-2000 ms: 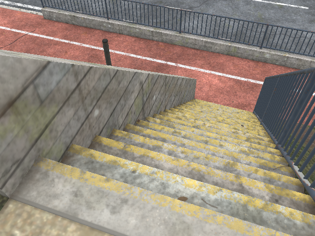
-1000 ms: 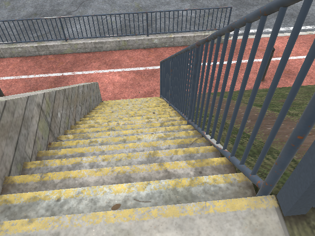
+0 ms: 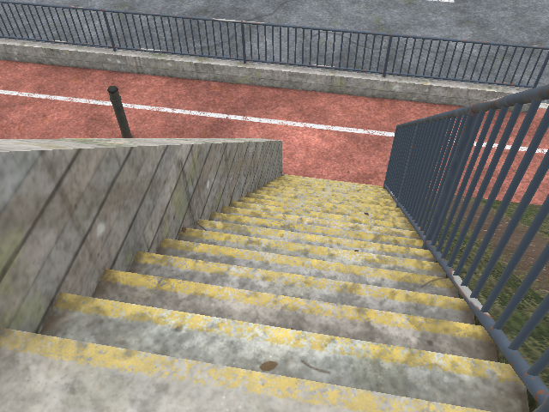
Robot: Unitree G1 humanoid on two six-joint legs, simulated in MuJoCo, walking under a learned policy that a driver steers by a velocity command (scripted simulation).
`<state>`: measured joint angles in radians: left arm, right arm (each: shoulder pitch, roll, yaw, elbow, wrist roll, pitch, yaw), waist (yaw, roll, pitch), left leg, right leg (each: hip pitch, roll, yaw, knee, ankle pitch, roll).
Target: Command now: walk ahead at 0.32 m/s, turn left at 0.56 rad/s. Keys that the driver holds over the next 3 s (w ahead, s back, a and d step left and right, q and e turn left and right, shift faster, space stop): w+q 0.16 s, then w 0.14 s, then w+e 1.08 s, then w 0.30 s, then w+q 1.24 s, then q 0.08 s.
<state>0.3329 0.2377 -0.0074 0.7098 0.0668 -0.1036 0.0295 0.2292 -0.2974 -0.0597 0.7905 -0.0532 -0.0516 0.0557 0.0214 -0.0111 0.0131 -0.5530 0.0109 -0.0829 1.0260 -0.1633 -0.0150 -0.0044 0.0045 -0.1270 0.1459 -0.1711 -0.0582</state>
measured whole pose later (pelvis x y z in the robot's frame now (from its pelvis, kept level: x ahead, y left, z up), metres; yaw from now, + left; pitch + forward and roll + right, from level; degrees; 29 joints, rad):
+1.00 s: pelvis +0.38 +0.06 -0.03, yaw -7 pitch +3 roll +0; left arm 0.13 0.19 0.03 0.86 0.04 -0.07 -0.06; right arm 0.45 -0.22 -0.05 1.02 -0.10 -0.09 -0.01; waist -0.03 -0.01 -0.04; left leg 0.07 0.05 0.36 0.36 -0.44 0.00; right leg -0.45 -0.02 -0.03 0.66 -0.29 -0.04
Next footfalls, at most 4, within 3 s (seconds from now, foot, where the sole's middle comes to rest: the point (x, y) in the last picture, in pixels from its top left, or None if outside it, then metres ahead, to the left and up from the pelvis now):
0.36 left None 0.25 0.16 -0.79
1.02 right None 0.45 -0.07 -0.79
1.52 left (268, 360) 0.72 0.08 -1.00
2.14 right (361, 341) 0.89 -0.23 -1.21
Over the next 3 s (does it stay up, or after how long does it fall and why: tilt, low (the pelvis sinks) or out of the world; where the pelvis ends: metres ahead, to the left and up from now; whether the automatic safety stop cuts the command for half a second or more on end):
stays up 1.17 -0.15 -0.68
